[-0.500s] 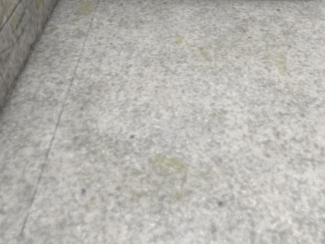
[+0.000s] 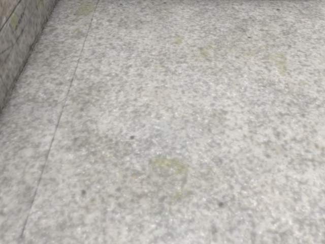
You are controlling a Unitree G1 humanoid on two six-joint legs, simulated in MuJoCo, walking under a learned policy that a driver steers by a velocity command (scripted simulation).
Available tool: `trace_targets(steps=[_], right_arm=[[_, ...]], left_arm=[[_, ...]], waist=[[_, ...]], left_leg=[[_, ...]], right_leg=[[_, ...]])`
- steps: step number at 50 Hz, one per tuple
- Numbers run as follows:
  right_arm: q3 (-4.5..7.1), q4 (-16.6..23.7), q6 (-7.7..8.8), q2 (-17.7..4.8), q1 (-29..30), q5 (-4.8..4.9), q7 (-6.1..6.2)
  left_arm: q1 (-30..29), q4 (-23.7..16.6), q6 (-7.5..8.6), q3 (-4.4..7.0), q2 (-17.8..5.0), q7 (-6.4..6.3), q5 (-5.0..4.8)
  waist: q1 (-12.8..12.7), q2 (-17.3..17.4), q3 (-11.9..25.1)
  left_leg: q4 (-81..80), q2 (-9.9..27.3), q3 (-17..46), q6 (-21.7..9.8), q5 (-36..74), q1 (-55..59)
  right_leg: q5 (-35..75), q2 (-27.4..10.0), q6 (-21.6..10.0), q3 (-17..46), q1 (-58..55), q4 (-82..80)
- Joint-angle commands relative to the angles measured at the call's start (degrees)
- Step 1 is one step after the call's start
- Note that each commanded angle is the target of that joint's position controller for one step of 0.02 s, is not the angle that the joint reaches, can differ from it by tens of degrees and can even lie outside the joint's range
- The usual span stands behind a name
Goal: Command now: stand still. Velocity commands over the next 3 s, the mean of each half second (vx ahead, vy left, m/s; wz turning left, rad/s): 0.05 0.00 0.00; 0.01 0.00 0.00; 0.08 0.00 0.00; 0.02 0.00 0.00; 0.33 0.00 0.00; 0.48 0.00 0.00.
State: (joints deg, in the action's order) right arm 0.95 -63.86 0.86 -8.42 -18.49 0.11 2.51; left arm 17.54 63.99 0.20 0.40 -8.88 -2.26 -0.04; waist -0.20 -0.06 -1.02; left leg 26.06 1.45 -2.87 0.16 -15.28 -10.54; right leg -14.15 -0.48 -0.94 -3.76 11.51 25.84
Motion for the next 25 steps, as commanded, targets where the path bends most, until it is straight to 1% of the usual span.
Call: trace_targets(steps=[1, 4, 5, 6, 7, 8, 9, 10, 11, 12, 13, 14, 16, 19, 25], right_arm=[[0.72, 0.59, 0.14, -4.51, -4.55, 0.02, 0.19], [0.75, 0.65, 0.13, -4.51, -4.76, 0.03, 0.19], [0.74, 0.29, 0.04, -4.31, -5.59, 0.07, 0.27], [1.05, 0.35, -0.09, -4.76, -5.67, 0.48, 0.44], [1.31, 0.85, -0.13, -5.18, -5.32, 0.74, 0.61], [1.07, 1.76, 0.06, -4.17, -3.69, 0.59, 0.75], [0.64, 2.24, 0.47, -2.73, -3.12, 0.32, 0.71], [0.27, 2.23, 0.85, -1.68, -3.99, -0.08, 0.58], [0.22, 2.03, 1.14, -2.09, -4.98, -0.39, 0.38], [0.35, 1.79, 1.32, -3.02, -5.88, -0.39, 0.13], [0.50, 1.55, 1.44, -4.05, -6.59, -0.17, -0.11], [0.55, 1.45, 1.50, -4.68, -7.09, 0.03, -0.34], [0.40, 1.71, 1.53, -4.56, -7.24, 0.14, -0.71], [0.36, 1.92, 1.29, -4.72, -7.21, 0.13, -0.99], [0.49, 2.27, 0.62, -4.56, -6.44, 0.07, -0.92]], left_arm=[[4.29, -0.66, 0.21, 0.68, -4.56, -0.18, 0.00], [4.53, -0.70, 0.23, 0.69, -4.50, -0.21, -0.03], [5.48, -0.29, 0.16, 0.79, -4.54, -0.28, -0.17], [5.86, -0.26, 0.00, 1.22, -5.34, -0.49, -0.64], [6.03, -0.51, -0.09, 1.70, -6.42, -0.69, -1.01], [4.52, -1.32, -0.02, 1.75, -6.27, -0.84, -1.11], [3.52, -1.88, 0.33, 1.72, -6.09, -0.92, -1.07], [3.09, -2.04, 0.74, 1.69, -6.00, -0.82, -0.89], [3.18, -2.03, 1.11, 1.45, -5.07, -0.62, -0.59], [3.57, -1.85, 1.37, 1.30, -4.49, -0.36, -0.39], [4.47, -1.60, 1.56, 1.19, -4.28, -0.13, -0.39], [5.38, -1.38, 1.66, 1.02, -4.09, -0.04, -0.40], [6.16, -1.11, 1.48, 0.77, -4.36, 0.00, -0.48], [6.21, -1.14, 0.81, 0.56, -4.54, 0.03, -0.46], [5.34, -1.16, 0.04, 0.66, -4.60, -0.21, -0.51]], waist=[[-0.02, 0.23, -2.67], [0.00, 0.14, -2.72], [-0.10, -0.01, -1.13], [-0.24, -0.32, -1.15], [-0.37, -1.06, -3.03], [-0.42, -1.96, -6.97], [-0.20, -2.85, -8.70], [0.26, -3.85, -8.73], [0.50, -2.84, -7.86], [0.56, -0.65, -6.54], [0.26, 1.77, -4.62], [-0.03, 2.79, -2.71], [-0.11, 1.62, -0.66], [-0.08, 1.09, 0.41], [-0.08, 0.53, -1.07]], left_leg=[[-4.78, 1.36, 1.52, -1.29, 6.93, -3.02], [-4.80, 1.36, 1.53, -1.33, 7.13, -2.93], [-4.27, 0.46, 0.69, -1.60, 2.23, -2.29], [-2.27, -0.93, -0.66, -2.31, -6.54, -3.22], [-0.58, -1.41, -0.96, -3.01, -15.49, -6.19], [0.35, -1.19, -0.71, -3.33, -15.94, -9.72], [1.51, -1.30, -0.93, -3.26, -11.84, -10.79], [2.09, -1.04, -0.84, -3.01, -6.76, -10.16], [1.76, -0.45, -0.10, -2.77, -2.60, -8.39], [0.97, -0.04, 0.76, -2.56, 2.50, -6.34], [0.40, 0.49, 1.63, -2.52, 8.61, -4.43], [0.43, 0.89, 2.20, -2.64, 13.88, -2.96], [0.85, 1.45, 2.68, -2.72, 21.17, -1.02], [0.58, 1.56, 2.69, -2.78, 24.75, 0.50], [-1.27, 1.23, 2.53, -2.54, 22.14, 0.50]], right_leg=[[7.56, -2.35, -1.25, 2.82, -0.24, -4.38], [7.71, -2.35, -1.22, 2.83, -0.22, -4.36], [2.17, -1.68, -1.50, 2.12, -0.94, -4.00], [-7.94, -0.84, -2.40, 1.66, -0.27, -3.09], [-18.85, -1.43, -3.59, 2.95, 2.02, -3.34], [-21.68, -3.15, -4.57, 5.38, 5.09, -4.91], [-20.05, -4.86, -5.20, 7.59, 6.58, -6.18], [-16.16, -6.16, -5.50, 9.00, 7.07, -6.50], [-10.48, -5.68, -5.00, 8.03, 7.31, -5.45], [-2.98, -3.83, -3.71, 5.34, 6.61, -2.81], [4.46, -1.82, -2.20, 2.41, 5.04, 0.30], [9.56, -1.24, -1.11, 1.31, 3.38, 1.93], [15.23, -1.54, -0.54, 1.44, 1.06, 2.80], [17.47, -2.02, -0.53, 1.90, -0.94, 2.83], [15.69, -2.26, -0.07, 2.16, -1.73, 1.14]])
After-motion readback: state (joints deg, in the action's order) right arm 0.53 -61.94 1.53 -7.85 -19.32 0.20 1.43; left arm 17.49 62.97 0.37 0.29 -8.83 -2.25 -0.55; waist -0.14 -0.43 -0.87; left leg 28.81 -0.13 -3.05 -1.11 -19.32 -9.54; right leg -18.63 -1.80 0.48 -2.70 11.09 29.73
